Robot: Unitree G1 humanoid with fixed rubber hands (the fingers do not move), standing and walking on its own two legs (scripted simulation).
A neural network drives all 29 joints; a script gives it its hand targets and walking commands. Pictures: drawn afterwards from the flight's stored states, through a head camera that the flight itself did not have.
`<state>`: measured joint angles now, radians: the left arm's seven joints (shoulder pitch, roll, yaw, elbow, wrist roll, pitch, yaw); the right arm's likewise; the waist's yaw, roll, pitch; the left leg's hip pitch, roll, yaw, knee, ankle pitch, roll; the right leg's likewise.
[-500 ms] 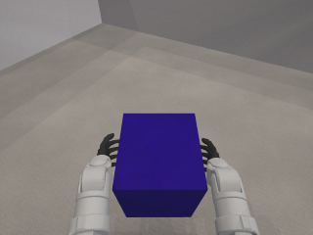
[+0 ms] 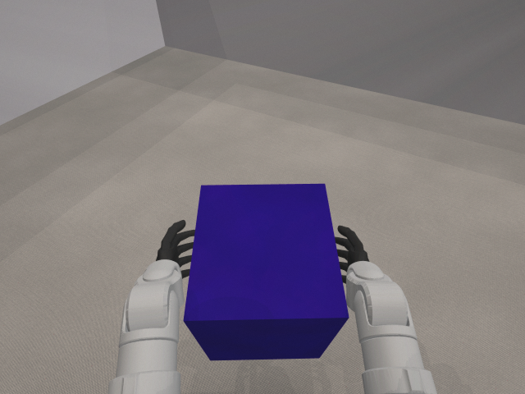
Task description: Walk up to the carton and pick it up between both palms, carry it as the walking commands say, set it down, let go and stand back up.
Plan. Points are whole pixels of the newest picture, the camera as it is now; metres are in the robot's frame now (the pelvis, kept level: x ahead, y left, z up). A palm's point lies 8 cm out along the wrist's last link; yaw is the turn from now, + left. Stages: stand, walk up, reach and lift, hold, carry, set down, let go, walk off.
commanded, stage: carry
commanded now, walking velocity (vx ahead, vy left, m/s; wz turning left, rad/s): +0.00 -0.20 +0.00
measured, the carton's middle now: (264, 277) +0.30 +0.01 -0.01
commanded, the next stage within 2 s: none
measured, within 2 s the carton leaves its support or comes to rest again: neither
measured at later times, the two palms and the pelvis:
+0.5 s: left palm (209, 297) +0.23 +0.08 +0.07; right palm (410, 288) +0.24 -0.21 +0.06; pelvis -0.03 -0.08 -0.01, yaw +6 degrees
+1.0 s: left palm (314, 319) +0.20 -0.06 +0.07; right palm (524, 320) +0.20 -0.35 +0.05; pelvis -0.08 -0.21 -0.01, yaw +5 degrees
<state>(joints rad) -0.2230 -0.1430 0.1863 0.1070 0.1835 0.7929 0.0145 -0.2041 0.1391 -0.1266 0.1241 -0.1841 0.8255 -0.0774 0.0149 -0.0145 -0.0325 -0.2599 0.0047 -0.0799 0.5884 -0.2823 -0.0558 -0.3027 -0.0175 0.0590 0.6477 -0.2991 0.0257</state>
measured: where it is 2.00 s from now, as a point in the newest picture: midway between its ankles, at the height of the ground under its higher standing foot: outside the picture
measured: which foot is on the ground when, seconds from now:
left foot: down 0.00-0.30, up 0.32-0.48, down 0.50-0.78, up 0.80-1.00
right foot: down 0.00-0.52, up 0.54-0.72, down 0.74-1.00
